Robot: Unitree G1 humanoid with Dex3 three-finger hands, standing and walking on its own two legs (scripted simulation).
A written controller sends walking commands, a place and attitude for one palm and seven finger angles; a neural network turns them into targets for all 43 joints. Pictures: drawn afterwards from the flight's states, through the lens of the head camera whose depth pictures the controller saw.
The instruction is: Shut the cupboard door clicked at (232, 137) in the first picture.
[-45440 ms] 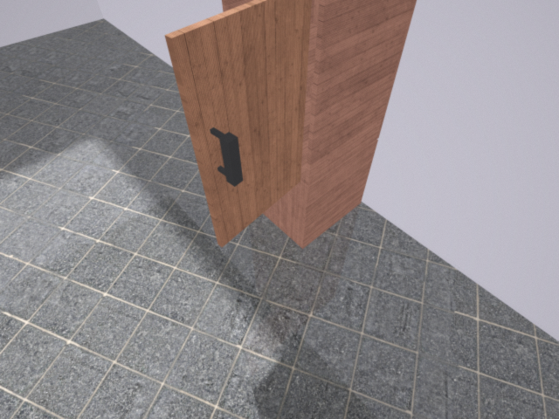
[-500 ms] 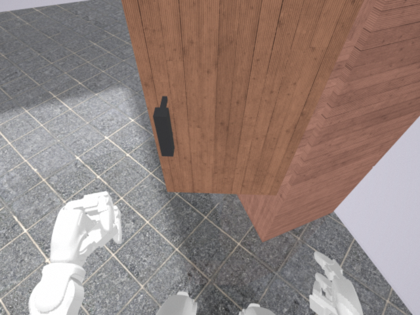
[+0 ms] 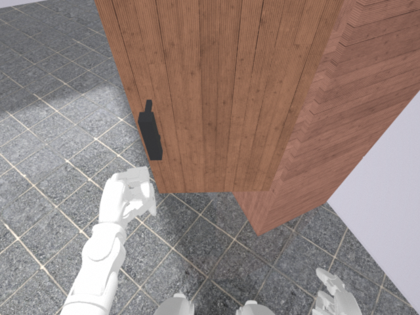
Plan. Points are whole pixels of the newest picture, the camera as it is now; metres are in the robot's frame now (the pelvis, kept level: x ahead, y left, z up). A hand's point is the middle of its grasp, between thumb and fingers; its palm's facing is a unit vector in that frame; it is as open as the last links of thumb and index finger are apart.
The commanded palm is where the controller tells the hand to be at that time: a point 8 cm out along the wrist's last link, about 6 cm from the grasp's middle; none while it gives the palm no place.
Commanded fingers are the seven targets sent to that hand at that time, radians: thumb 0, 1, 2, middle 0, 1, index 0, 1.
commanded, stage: bring the fist close to the handle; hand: left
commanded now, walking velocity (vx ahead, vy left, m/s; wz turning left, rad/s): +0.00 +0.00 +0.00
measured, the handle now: (152, 130) +0.47 +0.14 +0.06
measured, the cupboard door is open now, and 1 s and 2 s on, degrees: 66 66 46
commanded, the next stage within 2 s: push the door shut along its arc in 0.72 s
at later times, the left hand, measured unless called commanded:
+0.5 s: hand (161, 165) +0.38 +0.11 +0.06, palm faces +0.06 -1.00 -0.02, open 3.1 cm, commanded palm +0.35 +0.16 +0.06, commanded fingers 0.00 0.90 0.90 -1.30 -1.50 -1.30 -1.50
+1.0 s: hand (163, 167) +0.38 +0.11 +0.05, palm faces +0.01 -1.00 -0.03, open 3.1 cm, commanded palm +0.38 +0.16 +0.06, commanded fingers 0.00 0.90 0.90 -1.30 -1.50 -1.30 -1.50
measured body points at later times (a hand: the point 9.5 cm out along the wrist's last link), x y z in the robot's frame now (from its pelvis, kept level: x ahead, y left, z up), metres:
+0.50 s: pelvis +0.00 -0.01 +0.00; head +0.06 -0.01 +0.45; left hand +0.37 +0.16 +0.07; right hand +0.11 -0.25 -0.11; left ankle +0.02 +0.10 -0.67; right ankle +0.00 -0.10 -0.67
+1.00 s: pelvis -0.01 +0.00 +0.00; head +0.05 -0.01 +0.45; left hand +0.38 +0.16 +0.05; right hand +0.11 -0.25 -0.11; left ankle +0.02 +0.10 -0.67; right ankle +0.00 -0.10 -0.67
